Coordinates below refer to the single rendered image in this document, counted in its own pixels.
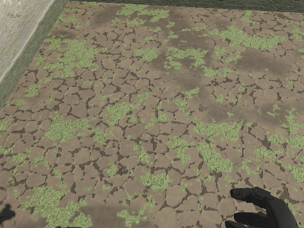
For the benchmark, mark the robot right hand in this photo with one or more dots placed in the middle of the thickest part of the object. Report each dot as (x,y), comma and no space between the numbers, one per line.
(278,214)

